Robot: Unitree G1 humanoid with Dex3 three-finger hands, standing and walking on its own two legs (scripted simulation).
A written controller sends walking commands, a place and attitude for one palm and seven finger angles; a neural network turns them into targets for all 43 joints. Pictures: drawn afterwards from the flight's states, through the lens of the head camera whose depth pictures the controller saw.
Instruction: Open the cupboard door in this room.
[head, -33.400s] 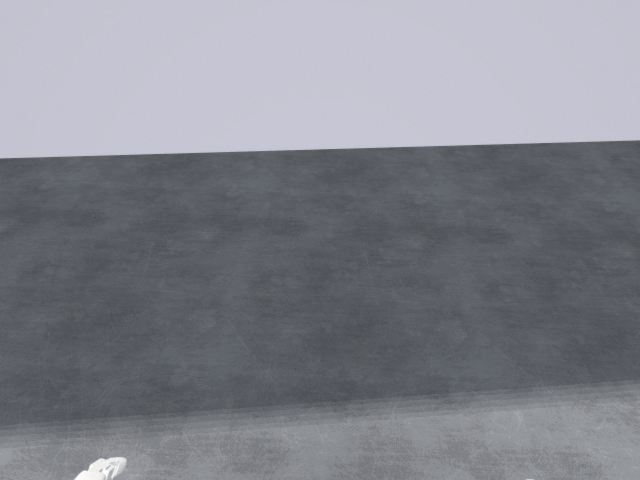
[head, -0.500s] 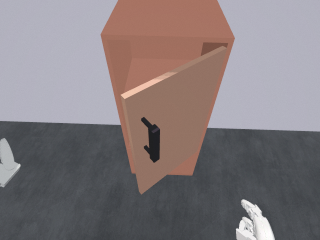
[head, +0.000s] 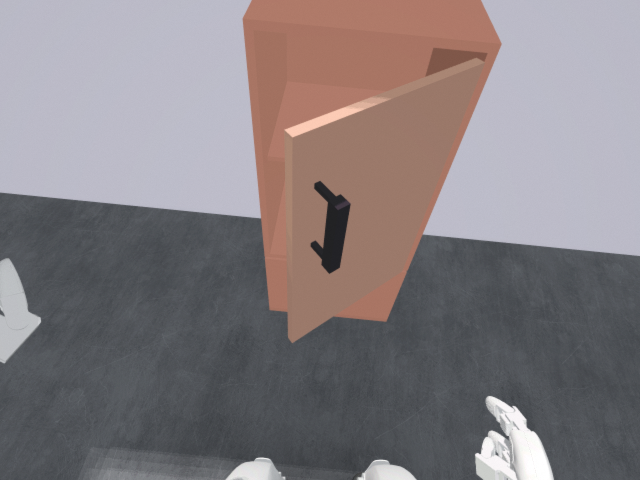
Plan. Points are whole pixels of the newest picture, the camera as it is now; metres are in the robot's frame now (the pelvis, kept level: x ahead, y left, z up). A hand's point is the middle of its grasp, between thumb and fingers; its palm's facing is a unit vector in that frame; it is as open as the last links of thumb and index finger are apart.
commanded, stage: step back with the hand held close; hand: left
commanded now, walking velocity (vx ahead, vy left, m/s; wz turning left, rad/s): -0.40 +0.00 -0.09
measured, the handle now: (326, 228) +0.46 +0.02 +0.02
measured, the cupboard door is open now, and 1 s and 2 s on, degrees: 41 41 41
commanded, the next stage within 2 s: stop stepping back and stand still in 0.10 s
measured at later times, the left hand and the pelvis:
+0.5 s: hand (15, 417) +0.14 +0.23 +0.18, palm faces +0.36 -0.79 -0.49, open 7.4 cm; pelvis -0.08 -0.02 +0.01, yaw -4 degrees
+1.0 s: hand out of the picture +0.09 +0.22 +0.18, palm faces +0.36 -0.81 -0.46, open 7.4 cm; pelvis -0.14 -0.02 +0.02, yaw -5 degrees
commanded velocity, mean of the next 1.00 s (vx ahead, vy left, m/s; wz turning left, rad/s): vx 0.00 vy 0.03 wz -0.02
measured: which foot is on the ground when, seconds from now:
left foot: down 0.00-0.28, up 0.30-0.42, down 0.44-1.00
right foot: up 0.00-0.26, down 0.28-1.00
